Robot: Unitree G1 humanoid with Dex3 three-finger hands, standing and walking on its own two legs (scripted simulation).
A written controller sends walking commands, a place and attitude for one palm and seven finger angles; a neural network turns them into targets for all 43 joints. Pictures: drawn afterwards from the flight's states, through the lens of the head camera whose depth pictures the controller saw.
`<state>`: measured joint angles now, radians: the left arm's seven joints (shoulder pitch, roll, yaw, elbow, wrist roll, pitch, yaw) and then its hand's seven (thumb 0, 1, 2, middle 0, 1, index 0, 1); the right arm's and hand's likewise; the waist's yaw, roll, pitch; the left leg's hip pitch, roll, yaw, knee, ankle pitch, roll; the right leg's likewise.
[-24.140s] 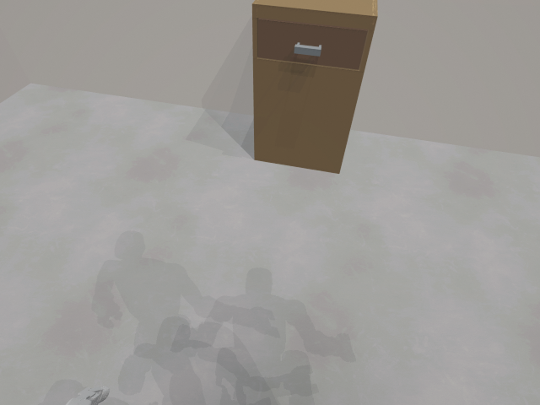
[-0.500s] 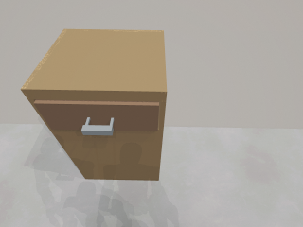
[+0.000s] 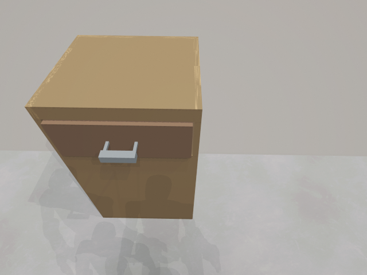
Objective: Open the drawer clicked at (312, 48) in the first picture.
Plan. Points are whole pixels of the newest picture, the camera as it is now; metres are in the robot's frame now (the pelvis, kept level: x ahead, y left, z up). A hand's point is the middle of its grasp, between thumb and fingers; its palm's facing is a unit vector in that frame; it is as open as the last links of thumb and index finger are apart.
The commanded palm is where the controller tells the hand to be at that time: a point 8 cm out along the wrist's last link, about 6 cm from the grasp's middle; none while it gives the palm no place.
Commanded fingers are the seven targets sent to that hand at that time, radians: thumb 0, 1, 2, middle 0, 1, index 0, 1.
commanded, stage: look again from close up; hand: left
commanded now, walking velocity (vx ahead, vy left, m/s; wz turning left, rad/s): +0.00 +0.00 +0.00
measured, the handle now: (119, 150) +0.47 +0.23 -0.08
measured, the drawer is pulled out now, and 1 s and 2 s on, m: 0.01 0.01 0.01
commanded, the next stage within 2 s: raise the hand with hooked fingers in 0.30 s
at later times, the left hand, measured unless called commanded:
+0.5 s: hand out of the picture -0.04 +0.24 -0.13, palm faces -0.20 -0.92 -0.34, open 16.8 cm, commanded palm +0.06 +0.26 -0.05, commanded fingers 0.00 -0.50 0.30 -0.17 -0.39 -0.17 -0.39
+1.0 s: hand out of the picture +0.10 +0.28 -0.05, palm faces +0.06 -0.10 -0.99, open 15.4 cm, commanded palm +0.09 +0.27 +0.02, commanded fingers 0.00 -0.50 0.30 -0.23 -0.76 -0.23 -0.76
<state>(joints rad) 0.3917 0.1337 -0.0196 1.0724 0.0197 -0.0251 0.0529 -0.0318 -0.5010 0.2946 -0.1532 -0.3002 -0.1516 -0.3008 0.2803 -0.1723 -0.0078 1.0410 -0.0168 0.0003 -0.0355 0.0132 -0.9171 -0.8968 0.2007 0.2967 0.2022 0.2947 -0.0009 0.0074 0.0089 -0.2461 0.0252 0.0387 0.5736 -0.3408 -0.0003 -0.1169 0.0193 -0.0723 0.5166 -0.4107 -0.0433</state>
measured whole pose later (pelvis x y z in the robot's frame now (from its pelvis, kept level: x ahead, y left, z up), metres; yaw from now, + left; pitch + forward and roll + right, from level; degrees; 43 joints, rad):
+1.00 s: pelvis -0.14 +0.06 -0.04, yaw -1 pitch +2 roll -2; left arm 0.15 0.29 -0.22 0.23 1.08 0.16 0.47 0.00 -0.49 0.30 -0.23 -0.63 -0.23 -0.63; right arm 0.06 -0.23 0.00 0.54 -0.04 0.15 -0.04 0.02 -0.91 -0.90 0.20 0.30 0.20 0.30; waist 0.08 0.05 -0.07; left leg -0.65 -0.07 0.00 0.87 -0.30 0.07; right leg -0.59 0.09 0.03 0.90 -0.45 -0.03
